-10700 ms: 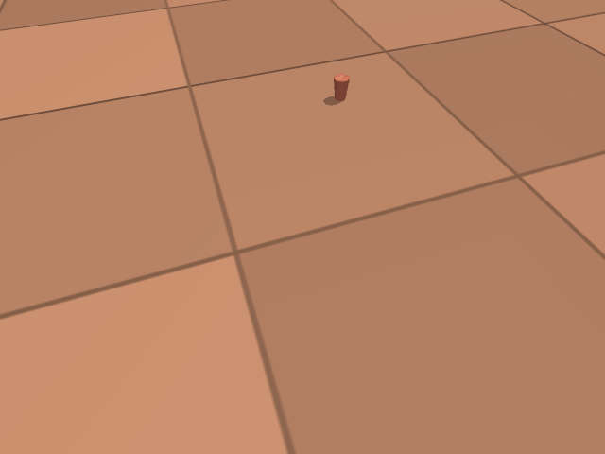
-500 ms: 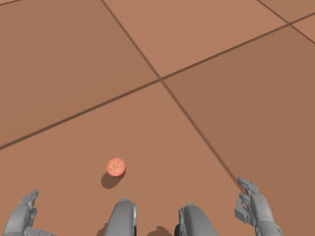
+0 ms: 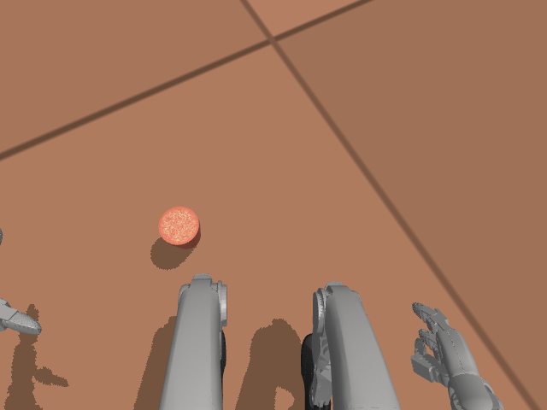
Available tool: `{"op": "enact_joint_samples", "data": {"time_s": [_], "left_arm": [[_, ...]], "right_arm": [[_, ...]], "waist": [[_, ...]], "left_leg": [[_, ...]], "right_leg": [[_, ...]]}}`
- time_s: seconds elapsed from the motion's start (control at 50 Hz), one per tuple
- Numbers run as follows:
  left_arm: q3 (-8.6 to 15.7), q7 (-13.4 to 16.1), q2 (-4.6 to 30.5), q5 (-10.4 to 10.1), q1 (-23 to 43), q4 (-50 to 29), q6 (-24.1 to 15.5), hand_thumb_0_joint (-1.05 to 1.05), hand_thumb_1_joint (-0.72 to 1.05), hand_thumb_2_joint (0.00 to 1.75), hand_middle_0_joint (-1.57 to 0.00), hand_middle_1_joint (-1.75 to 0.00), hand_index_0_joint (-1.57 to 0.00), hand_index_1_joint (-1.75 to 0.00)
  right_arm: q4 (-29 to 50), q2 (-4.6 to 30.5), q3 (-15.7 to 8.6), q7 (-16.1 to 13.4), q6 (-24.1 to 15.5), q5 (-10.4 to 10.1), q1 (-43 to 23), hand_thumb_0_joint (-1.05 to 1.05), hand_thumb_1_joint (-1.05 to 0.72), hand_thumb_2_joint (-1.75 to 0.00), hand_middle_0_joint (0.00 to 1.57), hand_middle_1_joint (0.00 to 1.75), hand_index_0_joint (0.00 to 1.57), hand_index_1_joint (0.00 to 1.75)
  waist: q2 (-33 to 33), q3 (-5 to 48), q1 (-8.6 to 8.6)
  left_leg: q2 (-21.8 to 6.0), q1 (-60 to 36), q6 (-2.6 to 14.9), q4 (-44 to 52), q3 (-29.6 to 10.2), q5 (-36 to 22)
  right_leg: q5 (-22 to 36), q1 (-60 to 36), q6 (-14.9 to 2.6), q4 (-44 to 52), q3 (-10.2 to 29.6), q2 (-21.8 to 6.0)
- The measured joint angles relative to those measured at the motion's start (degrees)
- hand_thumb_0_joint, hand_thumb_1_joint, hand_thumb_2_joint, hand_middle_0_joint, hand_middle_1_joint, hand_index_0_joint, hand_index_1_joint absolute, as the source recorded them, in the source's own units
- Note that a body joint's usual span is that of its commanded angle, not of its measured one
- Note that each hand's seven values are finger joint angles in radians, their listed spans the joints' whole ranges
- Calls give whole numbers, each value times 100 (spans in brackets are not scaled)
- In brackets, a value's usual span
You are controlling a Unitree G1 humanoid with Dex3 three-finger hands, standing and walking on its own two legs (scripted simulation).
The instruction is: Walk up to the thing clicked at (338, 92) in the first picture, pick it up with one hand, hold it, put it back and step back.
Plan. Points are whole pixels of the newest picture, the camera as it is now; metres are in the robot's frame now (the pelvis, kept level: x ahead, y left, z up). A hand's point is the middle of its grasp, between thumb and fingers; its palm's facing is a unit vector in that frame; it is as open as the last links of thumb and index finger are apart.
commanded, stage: go down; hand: left
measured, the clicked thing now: (183, 231) +0.43 +0.23 -0.45
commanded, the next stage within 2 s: approach in 1.76 s
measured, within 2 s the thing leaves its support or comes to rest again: neither
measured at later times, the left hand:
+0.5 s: hand (17, 252) +0.31 +0.39 -0.10, palm faces +0.22 -0.97 -0.13, open 17.4 cm
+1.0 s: hand (19, 242) +0.33 +0.41 -0.12, palm faces +0.21 -0.97 -0.10, open 17.5 cm
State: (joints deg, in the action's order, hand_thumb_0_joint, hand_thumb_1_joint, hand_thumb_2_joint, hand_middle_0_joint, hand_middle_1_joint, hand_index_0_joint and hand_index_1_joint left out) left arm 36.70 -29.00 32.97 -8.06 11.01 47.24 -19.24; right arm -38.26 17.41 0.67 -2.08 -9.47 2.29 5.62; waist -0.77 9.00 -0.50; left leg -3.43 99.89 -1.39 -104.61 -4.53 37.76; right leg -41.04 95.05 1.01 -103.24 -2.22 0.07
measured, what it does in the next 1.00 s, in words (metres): lowers itself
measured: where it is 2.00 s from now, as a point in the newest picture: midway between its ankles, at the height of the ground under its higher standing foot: (263, 389)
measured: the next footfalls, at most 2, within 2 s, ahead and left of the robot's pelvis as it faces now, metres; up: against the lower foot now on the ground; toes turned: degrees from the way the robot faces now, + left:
none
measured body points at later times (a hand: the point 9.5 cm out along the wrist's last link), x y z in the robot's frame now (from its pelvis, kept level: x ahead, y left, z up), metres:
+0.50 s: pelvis -0.03 +0.00 -0.08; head +0.17 +0.05 +0.32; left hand +0.30 +0.44 -0.09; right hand +0.13 -0.28 -0.19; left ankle +0.06 +0.13 -0.48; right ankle +0.05 -0.13 -0.48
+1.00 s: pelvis -0.04 +0.00 -0.13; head +0.16 +0.06 +0.27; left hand +0.31 +0.46 -0.11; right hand +0.12 -0.27 -0.23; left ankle +0.06 +0.13 -0.48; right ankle +0.05 -0.13 -0.48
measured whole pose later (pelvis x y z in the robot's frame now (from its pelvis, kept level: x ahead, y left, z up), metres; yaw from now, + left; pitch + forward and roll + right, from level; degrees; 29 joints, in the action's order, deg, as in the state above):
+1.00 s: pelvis -0.04 +0.00 -0.13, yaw -3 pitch +31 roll -6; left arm 47.4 -39.4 47.7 -10.8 28.3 59.5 -20.8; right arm -40.5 19.5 5.0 -1.6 -10.3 3.3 5.3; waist -2.1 6.1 -2.6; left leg -3.1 121.8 -1.4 -127.5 -8.0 37.4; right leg -40.8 115.8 1.5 -125.2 -3.4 1.4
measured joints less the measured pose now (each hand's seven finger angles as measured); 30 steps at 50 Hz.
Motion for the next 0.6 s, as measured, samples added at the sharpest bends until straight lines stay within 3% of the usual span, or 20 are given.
{"op": "enact_joint_samples", "data": {"time_s": [0.14,0.4,0.6], "left_arm": [[370,-278,413,-151,551,504,-158,-1,-56,6,-3,-7,-5,-5],[686,-629,889,-179,1118,856,-148,-1,-55,8,-3,-9,-5,-7],[896,-820,1108,-283,1339,1055,-210,-1,-55,9,-2,-11,-5,-8]], "right_arm": [[-159,-28,96,13,0,13,46,1,-89,-89,20,30,21,30],[-114,153,232,-21,-52,-14,50,1,-88,-89,20,30,21,30],[-167,222,289,-10,-105,33,-6,1,-89,-89,20,30,21,30]], "waist": [[-64,-26,-27],[-68,-96,-198],[-113,-191,-161]], "left_leg": [[7,611,-38,-552,-97,-40],[-11,1339,-46,-1280,-229,-72],[5,1702,-51,-1693,-273,-57]], "right_leg": [[17,598,-28,-565,-48,23],[71,1294,-17,-1242,-107,90],[41,1651,-11,-1661,-111,102]]}}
